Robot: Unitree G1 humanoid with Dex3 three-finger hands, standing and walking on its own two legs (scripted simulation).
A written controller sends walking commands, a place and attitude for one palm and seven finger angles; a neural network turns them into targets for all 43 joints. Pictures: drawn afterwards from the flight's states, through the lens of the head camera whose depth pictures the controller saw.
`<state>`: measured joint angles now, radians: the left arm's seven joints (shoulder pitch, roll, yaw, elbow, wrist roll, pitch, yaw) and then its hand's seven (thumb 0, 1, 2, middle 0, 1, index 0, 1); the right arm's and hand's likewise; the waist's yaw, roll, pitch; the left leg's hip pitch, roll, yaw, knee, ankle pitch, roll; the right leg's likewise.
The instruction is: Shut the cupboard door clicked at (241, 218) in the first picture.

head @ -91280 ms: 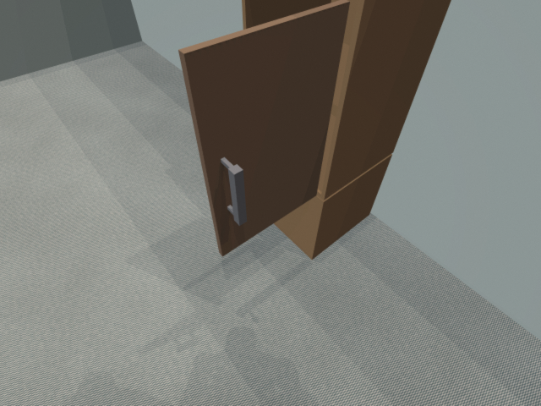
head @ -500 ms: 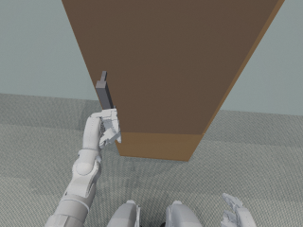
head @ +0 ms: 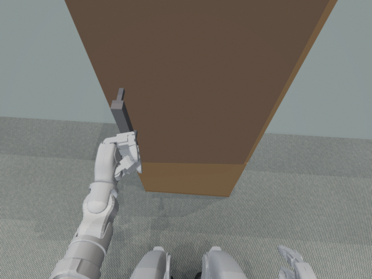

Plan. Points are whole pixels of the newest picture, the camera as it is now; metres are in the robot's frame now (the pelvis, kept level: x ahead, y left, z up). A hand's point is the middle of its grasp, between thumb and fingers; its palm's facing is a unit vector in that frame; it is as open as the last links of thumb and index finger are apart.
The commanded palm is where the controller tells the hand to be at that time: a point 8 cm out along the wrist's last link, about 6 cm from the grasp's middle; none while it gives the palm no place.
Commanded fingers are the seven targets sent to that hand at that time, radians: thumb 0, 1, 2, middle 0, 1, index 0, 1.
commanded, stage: push the door shut along its arc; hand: left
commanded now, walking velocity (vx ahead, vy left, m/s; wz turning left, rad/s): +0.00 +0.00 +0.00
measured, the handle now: (127, 122) +0.46 +0.15 +0.03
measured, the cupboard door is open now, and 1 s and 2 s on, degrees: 3 0 0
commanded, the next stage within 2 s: pull the fist back off the door in 0.78 s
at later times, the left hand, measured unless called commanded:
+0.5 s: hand (136, 142) +0.40 +0.12 +0.03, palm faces -0.13 -0.99 -0.05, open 3.2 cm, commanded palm +0.41 +0.16 +0.03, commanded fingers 0.00 0.90 0.90 -1.30 -1.50 -1.30 -1.50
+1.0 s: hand (138, 140) +0.41 +0.12 +0.03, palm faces -0.04 -1.00 -0.02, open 3.3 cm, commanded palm +0.43 +0.14 +0.03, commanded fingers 0.00 0.90 0.90 -1.30 -1.50 -1.30 -1.50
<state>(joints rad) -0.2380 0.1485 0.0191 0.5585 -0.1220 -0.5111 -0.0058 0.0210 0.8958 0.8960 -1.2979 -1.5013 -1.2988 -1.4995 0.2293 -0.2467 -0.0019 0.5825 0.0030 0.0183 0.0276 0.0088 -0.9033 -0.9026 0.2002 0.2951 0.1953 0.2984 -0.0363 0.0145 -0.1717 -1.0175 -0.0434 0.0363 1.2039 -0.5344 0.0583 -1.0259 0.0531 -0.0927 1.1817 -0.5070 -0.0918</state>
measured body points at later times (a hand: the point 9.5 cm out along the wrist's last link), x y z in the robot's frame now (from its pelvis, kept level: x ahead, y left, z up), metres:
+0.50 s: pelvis -0.01 +0.01 -0.01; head +0.10 +0.02 +0.43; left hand +0.40 +0.18 +0.03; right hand +0.09 -0.25 -0.13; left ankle +0.02 +0.09 -0.64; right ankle +0.03 -0.07 -0.64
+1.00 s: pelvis -0.06 +0.02 -0.03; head +0.05 +0.06 +0.41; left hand +0.40 +0.18 +0.03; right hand +0.02 -0.24 -0.13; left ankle +0.02 +0.09 -0.64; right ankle +0.03 -0.07 -0.64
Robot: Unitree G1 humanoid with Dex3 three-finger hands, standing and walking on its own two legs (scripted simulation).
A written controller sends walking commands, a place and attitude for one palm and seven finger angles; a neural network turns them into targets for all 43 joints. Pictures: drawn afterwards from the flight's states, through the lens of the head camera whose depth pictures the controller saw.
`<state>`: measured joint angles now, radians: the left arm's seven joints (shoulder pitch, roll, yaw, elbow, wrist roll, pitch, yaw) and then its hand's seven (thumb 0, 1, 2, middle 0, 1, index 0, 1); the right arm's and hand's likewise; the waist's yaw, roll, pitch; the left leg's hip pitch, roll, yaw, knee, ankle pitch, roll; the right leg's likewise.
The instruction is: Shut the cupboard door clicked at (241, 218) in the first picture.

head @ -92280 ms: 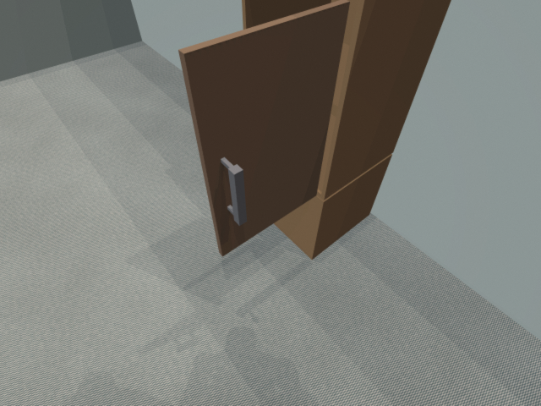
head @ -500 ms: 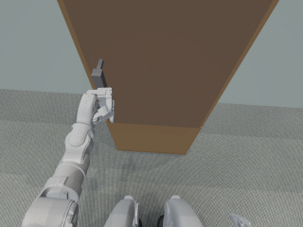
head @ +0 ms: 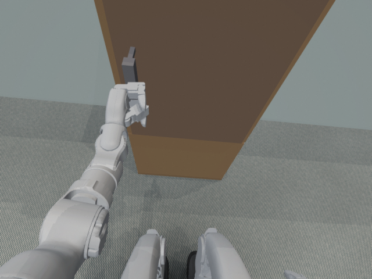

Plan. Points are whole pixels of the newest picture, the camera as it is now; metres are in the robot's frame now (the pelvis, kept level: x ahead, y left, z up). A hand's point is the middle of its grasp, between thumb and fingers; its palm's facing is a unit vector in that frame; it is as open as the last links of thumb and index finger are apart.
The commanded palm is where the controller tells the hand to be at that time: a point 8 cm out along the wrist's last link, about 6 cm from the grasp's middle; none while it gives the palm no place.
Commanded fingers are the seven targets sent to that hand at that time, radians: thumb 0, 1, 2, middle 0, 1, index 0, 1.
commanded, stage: pull the fist back off the door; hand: left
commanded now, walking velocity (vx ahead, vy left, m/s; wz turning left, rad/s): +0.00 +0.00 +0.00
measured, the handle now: (134, 85) +0.54 +0.11 +0.05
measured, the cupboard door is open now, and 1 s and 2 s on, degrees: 0 0 0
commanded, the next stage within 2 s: draw the hand back to the body in 0.76 s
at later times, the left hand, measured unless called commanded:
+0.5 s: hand (161, 115) +0.45 +0.05 +0.05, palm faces -0.04 -1.00 -0.02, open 3.1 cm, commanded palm +0.41 +0.11 +0.06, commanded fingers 0.00 0.90 0.90 -1.30 -1.50 -1.30 -1.50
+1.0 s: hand (152, 132) +0.40 +0.07 +0.07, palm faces -0.05 -1.00 -0.03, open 3.1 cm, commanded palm +0.37 +0.13 +0.09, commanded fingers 0.00 0.90 0.90 -1.30 -1.50 -1.30 -1.50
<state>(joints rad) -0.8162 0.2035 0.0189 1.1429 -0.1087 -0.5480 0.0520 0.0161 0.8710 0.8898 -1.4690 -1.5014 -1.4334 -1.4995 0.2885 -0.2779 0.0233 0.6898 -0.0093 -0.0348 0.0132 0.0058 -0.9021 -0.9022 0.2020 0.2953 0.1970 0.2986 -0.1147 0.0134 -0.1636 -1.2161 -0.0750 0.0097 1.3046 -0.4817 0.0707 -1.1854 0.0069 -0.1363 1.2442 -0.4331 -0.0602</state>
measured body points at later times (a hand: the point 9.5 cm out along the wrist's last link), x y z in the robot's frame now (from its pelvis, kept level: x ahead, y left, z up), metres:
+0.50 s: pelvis +0.01 +0.00 +0.01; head +0.11 +0.01 +0.45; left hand +0.45 +0.10 +0.05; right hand +0.04 -0.26 -0.11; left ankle +0.08 +0.06 -0.61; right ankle +0.09 -0.09 -0.61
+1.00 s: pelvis +0.08 -0.03 +0.03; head +0.16 -0.03 +0.47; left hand +0.39 +0.12 +0.07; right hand +0.27 -0.26 -0.07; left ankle +0.08 +0.06 -0.61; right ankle +0.09 -0.09 -0.61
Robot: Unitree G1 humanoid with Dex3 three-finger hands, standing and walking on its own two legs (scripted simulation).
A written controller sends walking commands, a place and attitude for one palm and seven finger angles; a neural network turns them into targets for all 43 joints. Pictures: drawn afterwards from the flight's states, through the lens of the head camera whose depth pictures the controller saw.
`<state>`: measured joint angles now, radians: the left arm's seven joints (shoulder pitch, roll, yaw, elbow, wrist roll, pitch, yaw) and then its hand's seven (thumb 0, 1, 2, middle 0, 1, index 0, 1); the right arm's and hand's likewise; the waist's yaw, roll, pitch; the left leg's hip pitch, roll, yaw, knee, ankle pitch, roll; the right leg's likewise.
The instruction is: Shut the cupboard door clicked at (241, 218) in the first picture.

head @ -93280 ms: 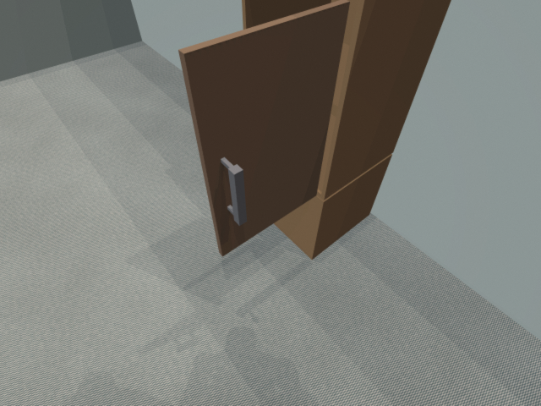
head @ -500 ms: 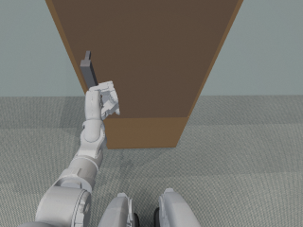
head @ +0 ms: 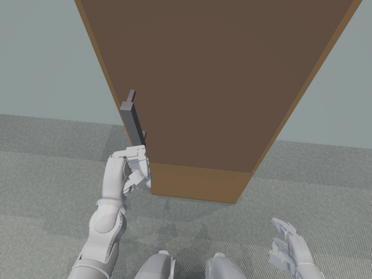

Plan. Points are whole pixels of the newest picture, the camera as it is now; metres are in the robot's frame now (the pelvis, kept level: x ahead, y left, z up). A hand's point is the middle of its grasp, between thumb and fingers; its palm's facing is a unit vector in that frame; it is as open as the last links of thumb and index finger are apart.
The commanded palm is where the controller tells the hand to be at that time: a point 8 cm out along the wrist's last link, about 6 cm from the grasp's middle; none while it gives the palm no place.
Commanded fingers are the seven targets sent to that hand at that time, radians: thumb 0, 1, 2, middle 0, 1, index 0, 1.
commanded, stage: draw the hand back to the body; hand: left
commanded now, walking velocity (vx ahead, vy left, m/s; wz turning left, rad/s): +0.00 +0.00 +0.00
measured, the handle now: (136, 123) +0.46 +0.15 +0.02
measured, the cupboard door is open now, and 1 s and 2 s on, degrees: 0 0 0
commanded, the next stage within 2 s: step back with the hand held close in 1.46 s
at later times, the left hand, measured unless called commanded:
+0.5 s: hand (84, 185) +0.26 +0.18 +0.13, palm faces +0.08 -0.97 -0.23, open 3.1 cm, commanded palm +0.22 +0.23 +0.16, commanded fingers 0.00 0.90 0.90 -0.97 -1.14 -0.97 -1.14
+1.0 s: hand out of the picture +0.21 +0.28 +0.23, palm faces +0.38 -0.84 -0.38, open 5.5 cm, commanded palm +0.16 +0.33 +0.26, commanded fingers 0.00 0.90 0.90 -0.28 -0.39 -0.28 -0.39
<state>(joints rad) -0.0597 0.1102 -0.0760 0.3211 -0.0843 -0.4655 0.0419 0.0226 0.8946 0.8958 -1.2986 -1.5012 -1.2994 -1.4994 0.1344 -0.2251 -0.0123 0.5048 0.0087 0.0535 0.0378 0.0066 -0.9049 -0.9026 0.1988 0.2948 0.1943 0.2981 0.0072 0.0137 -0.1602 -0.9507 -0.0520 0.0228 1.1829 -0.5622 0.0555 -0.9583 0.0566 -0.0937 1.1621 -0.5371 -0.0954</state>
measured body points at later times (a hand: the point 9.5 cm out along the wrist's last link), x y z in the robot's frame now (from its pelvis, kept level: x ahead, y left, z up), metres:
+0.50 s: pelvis +0.01 +0.00 +0.06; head +0.03 -0.02 +0.51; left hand +0.25 +0.23 +0.14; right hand +0.18 -0.24 -0.03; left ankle +0.00 +0.09 -0.64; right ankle +0.01 -0.06 -0.64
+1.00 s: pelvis +0.02 +0.04 +0.10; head +0.00 +0.01 +0.55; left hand +0.19 +0.33 +0.26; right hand +0.22 -0.17 +0.02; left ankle +0.00 +0.09 -0.64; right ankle +0.01 -0.06 -0.64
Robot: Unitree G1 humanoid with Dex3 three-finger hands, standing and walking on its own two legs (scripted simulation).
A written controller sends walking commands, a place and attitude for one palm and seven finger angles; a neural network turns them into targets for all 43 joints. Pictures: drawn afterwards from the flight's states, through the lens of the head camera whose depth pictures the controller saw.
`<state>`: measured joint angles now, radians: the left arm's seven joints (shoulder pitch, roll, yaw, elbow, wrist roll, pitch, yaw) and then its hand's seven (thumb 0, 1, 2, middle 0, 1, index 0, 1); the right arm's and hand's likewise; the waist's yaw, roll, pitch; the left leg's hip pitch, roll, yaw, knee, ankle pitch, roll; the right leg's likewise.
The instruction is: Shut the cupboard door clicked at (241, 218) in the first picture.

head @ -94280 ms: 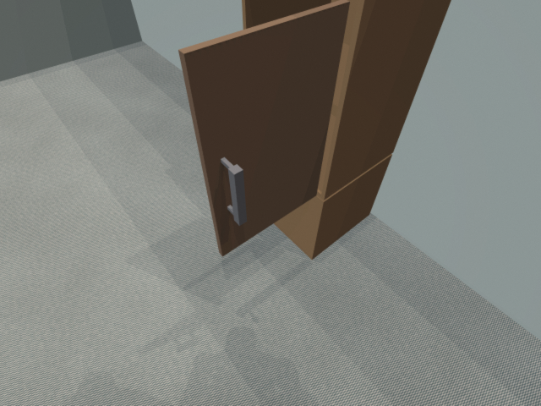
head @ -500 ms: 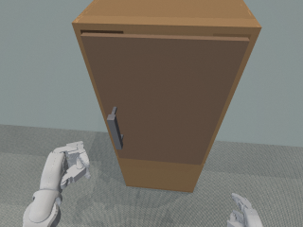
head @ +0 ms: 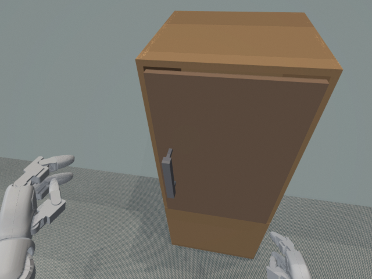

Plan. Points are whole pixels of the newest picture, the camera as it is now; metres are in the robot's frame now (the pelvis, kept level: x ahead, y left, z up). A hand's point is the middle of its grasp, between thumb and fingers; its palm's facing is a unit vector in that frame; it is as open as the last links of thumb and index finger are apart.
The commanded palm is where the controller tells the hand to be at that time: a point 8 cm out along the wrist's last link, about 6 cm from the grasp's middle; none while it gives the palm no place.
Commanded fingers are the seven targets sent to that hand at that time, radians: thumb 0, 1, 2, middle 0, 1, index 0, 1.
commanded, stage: draw the hand back to the body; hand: left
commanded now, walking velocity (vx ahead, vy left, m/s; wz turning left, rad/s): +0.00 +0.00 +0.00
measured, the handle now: (170, 174) +0.44 +0.11 -0.08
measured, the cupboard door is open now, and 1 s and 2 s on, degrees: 0 0 0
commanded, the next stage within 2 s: step back with the hand held close in 0.46 s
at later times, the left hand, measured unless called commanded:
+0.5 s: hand (50, 201) +0.19 +0.25 +0.16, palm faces +0.42 -0.81 -0.40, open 7.4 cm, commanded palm +0.14 +0.29 +0.18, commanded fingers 0.00 0.90 0.90 -0.20 -0.30 -0.20 -0.30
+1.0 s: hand (49, 207) +0.18 +0.25 +0.16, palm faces +0.38 -0.79 -0.49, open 7.5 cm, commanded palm +0.12 +0.29 +0.18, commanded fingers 0.00 0.90 0.90 -0.20 -0.30 -0.20 -0.30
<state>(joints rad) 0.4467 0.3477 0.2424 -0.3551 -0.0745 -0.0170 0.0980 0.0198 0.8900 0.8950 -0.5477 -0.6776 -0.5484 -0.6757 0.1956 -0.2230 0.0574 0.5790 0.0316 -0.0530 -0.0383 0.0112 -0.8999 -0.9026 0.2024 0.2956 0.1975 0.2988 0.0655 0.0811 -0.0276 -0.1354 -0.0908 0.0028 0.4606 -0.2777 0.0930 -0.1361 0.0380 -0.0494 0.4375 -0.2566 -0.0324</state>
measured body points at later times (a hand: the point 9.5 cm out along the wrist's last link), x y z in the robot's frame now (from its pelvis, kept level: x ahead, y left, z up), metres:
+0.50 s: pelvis -0.01 -0.01 +0.00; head -0.03 -0.03 +0.45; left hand +0.16 +0.29 +0.18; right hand +0.18 -0.23 -0.08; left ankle -0.02 +0.05 -0.74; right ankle -0.01 -0.10 -0.74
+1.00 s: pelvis -0.03 -0.01 -0.01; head -0.03 -0.03 +0.44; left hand +0.15 +0.29 +0.18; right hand +0.14 -0.27 -0.09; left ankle -0.02 +0.05 -0.74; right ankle -0.01 -0.10 -0.74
